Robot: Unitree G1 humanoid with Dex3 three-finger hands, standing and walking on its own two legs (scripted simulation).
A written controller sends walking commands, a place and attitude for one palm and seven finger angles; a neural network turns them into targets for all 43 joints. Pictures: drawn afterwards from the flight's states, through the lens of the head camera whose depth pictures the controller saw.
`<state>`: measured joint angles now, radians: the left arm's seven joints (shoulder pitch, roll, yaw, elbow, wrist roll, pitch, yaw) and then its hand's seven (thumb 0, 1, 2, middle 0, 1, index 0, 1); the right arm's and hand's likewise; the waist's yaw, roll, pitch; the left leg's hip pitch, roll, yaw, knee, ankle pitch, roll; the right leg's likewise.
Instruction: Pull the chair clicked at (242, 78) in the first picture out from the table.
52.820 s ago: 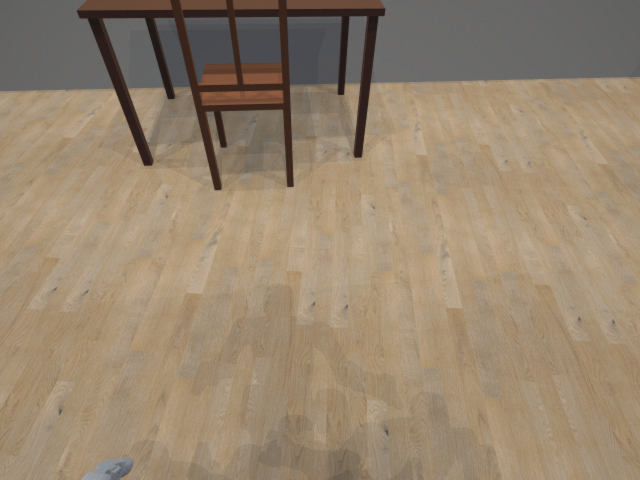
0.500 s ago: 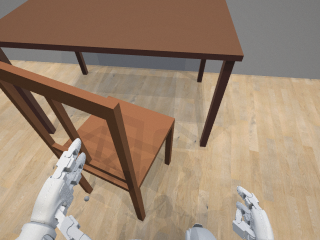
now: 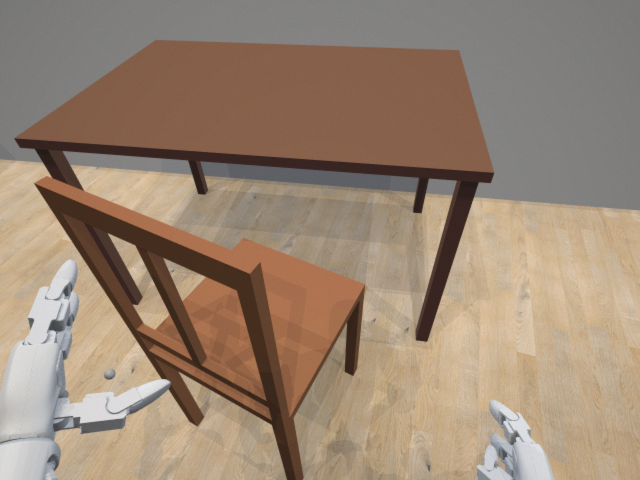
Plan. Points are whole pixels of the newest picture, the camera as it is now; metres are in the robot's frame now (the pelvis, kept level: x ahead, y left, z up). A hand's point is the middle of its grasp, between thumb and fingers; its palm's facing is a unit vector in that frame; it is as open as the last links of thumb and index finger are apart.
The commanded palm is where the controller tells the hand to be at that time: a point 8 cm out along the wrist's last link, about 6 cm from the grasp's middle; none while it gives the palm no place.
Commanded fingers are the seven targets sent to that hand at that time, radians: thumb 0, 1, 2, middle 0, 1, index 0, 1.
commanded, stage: draw the hand back to the body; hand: left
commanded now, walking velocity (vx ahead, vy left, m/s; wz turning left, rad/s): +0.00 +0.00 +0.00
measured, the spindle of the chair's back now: (177, 310) +0.38 +0.30 -0.06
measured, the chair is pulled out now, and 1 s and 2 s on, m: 0.24 0.24 0.24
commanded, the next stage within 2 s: step back with the hand held close in 0.70 s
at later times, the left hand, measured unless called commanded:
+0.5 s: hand (55, 320) +0.20 +0.27 +0.19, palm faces +0.49 -0.80 -0.36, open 7.8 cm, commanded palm +0.15 +0.30 +0.20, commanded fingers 0.00 0.90 0.90 -0.20 -0.30 -0.20 -0.30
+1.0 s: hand (68, 315) +0.21 +0.27 +0.18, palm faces +0.42 -0.81 -0.40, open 7.4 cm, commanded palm +0.15 +0.31 +0.19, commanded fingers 0.00 0.90 0.90 -0.20 -0.30 -0.20 -0.30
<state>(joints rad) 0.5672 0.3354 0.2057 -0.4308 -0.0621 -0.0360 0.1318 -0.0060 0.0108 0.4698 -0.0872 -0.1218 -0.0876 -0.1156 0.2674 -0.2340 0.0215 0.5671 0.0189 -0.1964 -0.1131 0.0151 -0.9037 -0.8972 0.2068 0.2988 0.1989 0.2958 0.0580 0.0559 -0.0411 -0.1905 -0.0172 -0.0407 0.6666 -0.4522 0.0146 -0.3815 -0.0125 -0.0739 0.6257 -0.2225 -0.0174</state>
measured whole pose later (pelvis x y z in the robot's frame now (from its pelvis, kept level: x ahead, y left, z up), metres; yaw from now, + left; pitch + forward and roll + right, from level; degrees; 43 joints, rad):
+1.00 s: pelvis -0.01 +0.01 +0.02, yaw -2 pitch -2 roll -1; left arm 0.45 0.33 0.37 -0.39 -0.04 -0.15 0.12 0.01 0.89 0.90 -0.21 -0.31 -0.21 -0.30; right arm 0.19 -0.23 0.03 0.61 0.00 -0.12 -0.07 0.01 -0.90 -0.90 0.21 0.30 0.20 0.30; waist 0.04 0.05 0.02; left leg -0.08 -0.03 0.01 0.45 -0.34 0.04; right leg -0.27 -0.01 -0.03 0.39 -0.08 0.00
